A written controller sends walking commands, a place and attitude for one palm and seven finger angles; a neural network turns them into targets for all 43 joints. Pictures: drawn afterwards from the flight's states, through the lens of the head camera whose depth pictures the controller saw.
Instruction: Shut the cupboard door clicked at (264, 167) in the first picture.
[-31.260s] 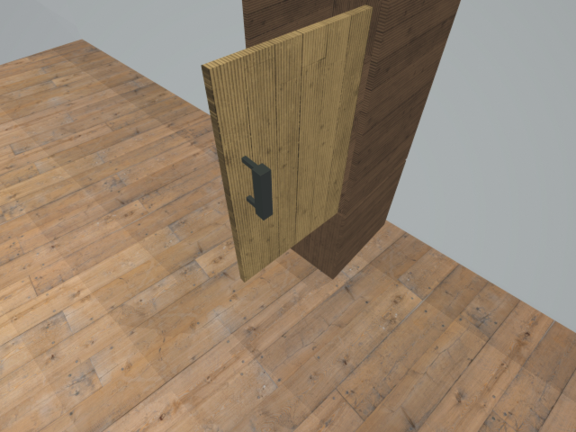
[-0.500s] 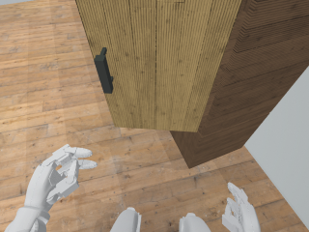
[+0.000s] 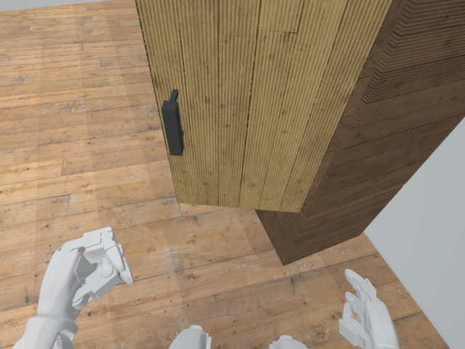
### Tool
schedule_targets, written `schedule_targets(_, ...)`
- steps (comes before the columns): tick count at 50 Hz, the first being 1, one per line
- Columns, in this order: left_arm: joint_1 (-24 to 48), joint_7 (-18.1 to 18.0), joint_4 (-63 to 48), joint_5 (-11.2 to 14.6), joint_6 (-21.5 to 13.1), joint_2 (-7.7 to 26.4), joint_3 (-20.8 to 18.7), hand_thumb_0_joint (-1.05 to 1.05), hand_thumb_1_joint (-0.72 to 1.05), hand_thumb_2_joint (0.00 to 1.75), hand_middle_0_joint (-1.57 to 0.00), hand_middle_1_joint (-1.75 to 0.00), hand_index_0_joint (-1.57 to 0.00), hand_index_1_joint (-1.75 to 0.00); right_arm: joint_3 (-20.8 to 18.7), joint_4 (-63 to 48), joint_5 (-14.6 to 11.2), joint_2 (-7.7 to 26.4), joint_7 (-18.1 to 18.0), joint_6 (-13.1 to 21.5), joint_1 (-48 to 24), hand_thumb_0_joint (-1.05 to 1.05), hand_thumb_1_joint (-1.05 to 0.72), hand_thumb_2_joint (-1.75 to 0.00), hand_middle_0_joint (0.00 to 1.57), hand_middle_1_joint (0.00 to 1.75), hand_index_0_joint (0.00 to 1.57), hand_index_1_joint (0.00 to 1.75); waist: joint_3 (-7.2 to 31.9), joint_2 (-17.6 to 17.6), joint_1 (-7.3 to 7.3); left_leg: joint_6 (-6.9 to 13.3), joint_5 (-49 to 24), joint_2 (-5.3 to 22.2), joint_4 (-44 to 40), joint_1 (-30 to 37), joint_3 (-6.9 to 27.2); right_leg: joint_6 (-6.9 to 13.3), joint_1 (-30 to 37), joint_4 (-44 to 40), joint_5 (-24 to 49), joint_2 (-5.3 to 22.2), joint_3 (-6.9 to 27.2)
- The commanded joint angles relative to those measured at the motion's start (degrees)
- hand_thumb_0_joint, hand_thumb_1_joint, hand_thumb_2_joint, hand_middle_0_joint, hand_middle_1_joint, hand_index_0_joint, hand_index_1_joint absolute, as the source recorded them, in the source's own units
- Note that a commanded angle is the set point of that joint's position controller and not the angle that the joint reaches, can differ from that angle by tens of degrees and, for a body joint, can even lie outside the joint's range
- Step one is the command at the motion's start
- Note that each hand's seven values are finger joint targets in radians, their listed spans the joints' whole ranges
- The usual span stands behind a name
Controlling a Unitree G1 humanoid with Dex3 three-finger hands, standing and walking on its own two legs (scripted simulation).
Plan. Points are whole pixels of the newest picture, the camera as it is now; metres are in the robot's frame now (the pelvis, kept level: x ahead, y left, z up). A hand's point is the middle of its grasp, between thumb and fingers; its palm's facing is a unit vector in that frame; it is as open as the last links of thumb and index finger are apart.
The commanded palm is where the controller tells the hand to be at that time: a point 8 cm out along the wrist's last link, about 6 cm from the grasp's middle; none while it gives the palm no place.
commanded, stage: raise the hand and make a fist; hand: left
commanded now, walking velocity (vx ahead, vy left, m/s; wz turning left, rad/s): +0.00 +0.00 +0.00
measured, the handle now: (175, 122) +0.51 +0.16 +0.09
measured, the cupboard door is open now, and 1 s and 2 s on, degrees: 64 64 64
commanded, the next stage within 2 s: bring the fist close to the handle in 0.70 s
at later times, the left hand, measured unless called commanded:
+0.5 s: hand (128, 255) +0.23 +0.17 +0.08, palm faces -0.02 -1.00 -0.03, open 3.1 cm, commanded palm +0.21 +0.23 +0.09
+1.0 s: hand (143, 242) +0.26 +0.16 +0.08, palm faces -0.03 -1.00 -0.03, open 3.1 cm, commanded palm +0.25 +0.21 +0.09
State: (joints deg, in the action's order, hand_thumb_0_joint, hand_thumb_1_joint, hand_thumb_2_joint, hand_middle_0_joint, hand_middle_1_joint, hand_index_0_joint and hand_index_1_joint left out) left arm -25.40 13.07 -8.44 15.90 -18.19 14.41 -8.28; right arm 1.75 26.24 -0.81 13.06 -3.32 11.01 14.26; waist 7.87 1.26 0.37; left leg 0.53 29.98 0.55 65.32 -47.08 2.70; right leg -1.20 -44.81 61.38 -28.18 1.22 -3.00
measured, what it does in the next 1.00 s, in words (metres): stands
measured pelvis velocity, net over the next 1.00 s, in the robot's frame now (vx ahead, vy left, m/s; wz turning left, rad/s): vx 0.00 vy -0.02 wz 0.01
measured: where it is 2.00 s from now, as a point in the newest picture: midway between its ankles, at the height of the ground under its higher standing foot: outside the picture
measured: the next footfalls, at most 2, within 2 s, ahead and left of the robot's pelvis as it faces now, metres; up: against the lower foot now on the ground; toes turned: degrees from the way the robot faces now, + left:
none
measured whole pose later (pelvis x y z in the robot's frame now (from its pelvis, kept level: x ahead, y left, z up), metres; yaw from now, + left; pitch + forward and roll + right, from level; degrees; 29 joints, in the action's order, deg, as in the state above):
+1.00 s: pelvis +0.00 -0.02 +0.01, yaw +0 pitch +11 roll -2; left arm -11.9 14.1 1.5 16.1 -16.3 13.7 -7.6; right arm 2.3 29.3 -1.7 14.5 -4.2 10.4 14.8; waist 6.7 2.5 0.8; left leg -1.0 28.6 0.9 62.1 -44.3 3.2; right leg 0.2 -42.9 60.0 -27.8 0.8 -3.4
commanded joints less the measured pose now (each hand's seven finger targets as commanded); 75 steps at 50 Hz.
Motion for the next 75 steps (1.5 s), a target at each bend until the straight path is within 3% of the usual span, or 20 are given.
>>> schedule_targets(1,3.78,0.11,-10.57,0.65,-2.16,5.48,-3.53,0.00,0.90,0.90,-1.30,-1.50,-1.30,-1.50,-3.44,-8.91,-0.33,7.85,-0.41,2.11,-1.10,0.00,-0.90,-0.90,0.20,0.30,0.20,0.30,6.67,2.37,-0.62,-0.32,-10.05,-0.62,-14.50,8.06,1.42,2.80,4.95,-8.43,7.87,-3.09,-2.27)
schedule_targets(9,7.05,1.37,-10.76,1.58,-1.42,6.68,-4.93,0.00,0.90,0.90,-1.30,-1.50,-1.30,-1.50,-2.92,-8.87,-0.43,7.77,-0.47,2.04,-0.70,0.00,-0.90,-0.90,0.20,0.30,0.20,0.30,9.38,2.44,-0.09,-0.09,-14.70,-0.94,-13.92,9.44,0.43,2.91,9.16,-9.37,12.68,-2.94,-1.32)
schedule_targets(19,6.86,1.53,-7.86,2.14,-0.42,6.44,-5.33,0.00,0.90,0.90,-1.30,-1.50,-1.30,-1.50,-2.98,-8.13,-0.81,7.75,-0.52,2.20,-0.99,0.00,-0.90,-0.90,0.20,0.30,0.20,0.30,7.76,1.87,0.44,0.00,-13.98,-1.30,-14.99,8.83,-0.41,2.72,11.34,-11.53,11.96,-2.53,-0.26)
schedule_targets(22,6.86,1.44,-6.78,2.31,-0.87,7.21,-6.25,0.00,0.90,0.90,-1.30,-1.50,-1.30,-1.50,-3.30,-7.94,-0.69,7.99,-0.58,2.12,-1.03,0.00,-0.90,-0.90,0.20,0.30,0.20,0.30,7.58,-0.77,0.41,0.24,-14.23,-1.35,-14.16,7.57,-0.73,2.54,12.15,-11.93,12.19,-2.43,0.58)
schedule_targets(26,8.29,1.35,-8.07,2.17,-2.18,6.74,-5.37,0.00,0.90,0.90,-1.30,-1.50,-1.30,-1.50,-3.28,-8.13,-0.81,7.91,-0.48,2.26,-0.95,0.00,-0.90,-0.90,0.20,0.30,0.20,0.30,7.87,1.28,0.24,0.19,-12.98,-1.44,-14.26,7.93,-1.10,2.47,11.42,-12.08,10.67,-2.15,1.02)
schedule_targets(40,8.66,1.87,-7.36,2.27,-2.42,6.72,-5.20,0.00,0.90,0.90,-1.30,-1.50,-1.30,-1.50,-3.34,-7.87,-1.09,7.72,-0.75,1.98,-1.05,0.00,-0.90,-0.90,0.20,0.30,0.20,0.30,7.87,-0.41,0.02,0.44,-12.92,-1.40,-13.39,7.04,-1.38,2.23,11.83,-12.34,10.87,-2.02,2.07)
schedule_targets(43,17.28,1.33,-6.71,1.58,-2.66,6.76,-3.82,0.00,0.90,0.90,-1.30,-1.50,-1.30,-1.50,-3.07,-6.75,-1.08,8.08,-1.08,2.31,-1.09,0.00,-0.90,-0.90,0.20,0.30,0.20,0.30,7.30,0.34,-1.47,0.62,-11.31,-1.16,-12.74,6.88,-0.94,2.24,9.17,-11.90,9.07,-2.15,1.87)
schedule_targets(44,18.76,1.22,-5.74,1.46,-2.62,5.39,-2.55,0.00,0.90,0.90,-1.30,-1.50,-1.30,-1.50,-2.97,-6.58,-1.07,7.94,-1.15,2.49,-1.16,0.00,-0.90,-0.90,0.20,0.30,0.20,0.30,7.24,-0.15,-1.68,0.64,-10.51,-1.21,-12.69,6.78,-0.92,2.14,8.87,-12.13,8.09,-2.07,1.97)
schedule_targets(47,25.88,0.71,-2.66,0.80,-1.97,6.88,-2.99,0.00,0.90,0.90,-1.30,-1.50,-1.30,-1.50,-2.75,-5.21,-1.17,8.30,-1.46,2.68,-1.30,0.00,-0.90,-0.90,0.20,0.30,0.20,0.30,7.35,0.76,-1.81,0.72,-8.57,-1.19,-12.82,6.14,-0.62,2.39,8.17,-12.32,5.24,-2.08,2.26)
schedule_targets(49,24.98,0.68,-0.24,0.76,-1.15,6.62,-3.76,0.00,0.90,0.90,-1.30,-1.50,-1.30,-1.50,-2.97,-5.40,-1.28,8.17,-1.32,2.57,-1.35,0.00,-0.90,-0.90,0.20,0.30,0.20,0.30,10.06,-0.47,-0.77,0.65,-10.05,-1.30,-13.53,6.82,-0.98,2.30,10.68,-12.46,7.02,-1.76,2.45)
schedule_targets(52,27.61,0.32,2.58,0.48,0.14,8.88,-5.81,0.00,0.90,0.90,-1.30,-1.50,-1.30,-1.50,-2.84,-4.73,-1.27,8.36,-1.17,1.88,-1.18,0.00,-0.90,-0.90,0.20,0.30,0.20,0.30,11.31,0.28,-0.16,0.64,-12.08,-1.33,-14.15,7.41,-1.15,2.42,12.59,-12.43,9.84,-1.81,2.48)
schedule_targets(53,28.17,0.26,2.84,0.32,0.33,7.90,-5.21,0.00,0.90,0.90,-1.30,-1.50,-1.30,-1.50,-2.76,-5.04,-1.33,8.09,-0.96,1.70,-1.58,0.00,-0.90,-0.90,0.20,0.30,0.20,0.30,11.79,1.39,0.11,0.51,-12.64,-1.40,-14.77,8.03,-1.27,2.44,12.88,-12.19,10.82,-1.65,2.20)
schedule_targets(56,31.41,-0.37,5.19,0.31,0.28,6.84,-4.57,0.00,0.90,0.90,-1.30,-1.50,-1.30,-1.50,-2.81,-4.53,-1.39,8.11,-0.72,1.20,-1.30,0.00,-0.90,-0.90,0.20,0.30,0.20,0.30,10.89,0.72,-0.51,0.42,-13.26,-1.24,-15.40,8.92,-1.49,2.23,12.37,-12.52,12.38,-1.73,1.72)
schedule_targets(57,32.89,-0.57,7.19,0.21,0.36,6.90,-4.52,0.00,0.90,0.90,-1.30,-1.50,-1.30,-1.50,-2.77,-4.13,-1.22,8.33,-0.71,0.95,-0.92,0.00,-0.90,-0.90,0.20,0.30,0.20,0.30,9.99,-1.19,-0.81,0.51,-13.25,-1.12,-15.39,8.36,-1.19,2.24,12.43,-12.63,12.40,-1.88,1.64)
schedule_targets(61,36.73,-1.59,9.05,-0.86,-1.01,5.41,-2.83,0.00,0.90,0.90,-1.30,-1.50,-1.30,-1.50,-3.12,-3.48,-1.24,8.46,-0.19,0.78,-0.86,0.00,-0.90,-0.90,0.20,0.30,0.20,0.30,11.03,0.18,-0.97,0.29,-13.12,-0.98,-16.32,10.14,-1.11,2.43,11.47,-12.28,12.52,-1.73,1.04)
schedule_targets(63,38.97,-1.94,11.56,-1.41,-1.16,6.23,-3.49,0.00,0.90,0.90,-1.30,-1.50,-1.30,-1.50,-3.20,-2.92,-1.16,8.63,-0.13,0.30,-0.60,0.00,-0.90,-0.90,0.20,0.30,0.20,0.30,11.09,-0.31,-1.04,0.32,-13.60,-0.98,-16.18,9.59,-1.33,2.42,11.79,-12.23,13.28,-1.58,1.39)
schedule_targets(64,41.31,-2.02,11.78,-1.59,-1.44,4.93,-2.26,0.00,0.90,0.90,-1.30,-1.50,-1.30,-1.50,-3.25,-2.66,-1.08,8.50,-0.05,0.18,-0.44,0.00,-0.90,-0.90,0.20,0.30,0.20,0.30,11.74,-1.04,-1.57,0.41,-14.05,-0.94,-16.10,10.16,-1.38,2.29,11.67,-12.09,14.03,-1.57,1.21)
schedule_targets(67,46.56,-2.86,14.76,-2.20,-2.01,7.38,-4.20,0.00,0.90,0.90,-1.30,-1.50,-1.30,-1.50,-3.34,-1.66,-1.06,8.91,-0.14,-0.55,-0.10,0.00,-0.90,-0.90,0.20,0.30,0.20,0.30,11.74,-0.34,-1.49,0.42,-13.46,-0.89,-16.15,9.72,-1.49,2.39,11.42,-12.17,13.39,-1.65,1.60)
schedule_targets(72,52.78,-3.45,18.59,-2.65,-3.41,7.54,-4.52,0.00,0.90,0.90,-1.30,-1.50,-1.30,-1.50,-3.53,-0.48,-0.97,8.76,0.06,-1.31,0.52,0.00,-0.90,-0.90,0.20,0.30,0.20,0.30,15.52,0.95,-1.31,0.28,-15.76,-0.84,-15.99,11.12,-1.67,2.57,12.77,-11.40,16.30,-1.59,1.81)
schedule_targets(75,57.58,-3.70,22.60,-3.26,-3.58,7.36,-3.97,0.00,0.90,0.90,-1.30,-1.50,-1.30,-1.50,-3.68,0.45,-1.14,8.89,0.20,-1.95,0.99,0.00,-0.90,-0.90,0.20,0.30,0.20,0.30,14.73,0.34,-2.39,0.19,-15.34,-0.59,-16.03,10.84,-1.73,2.37,11.38,-11.54,16.28,-1.51,1.71)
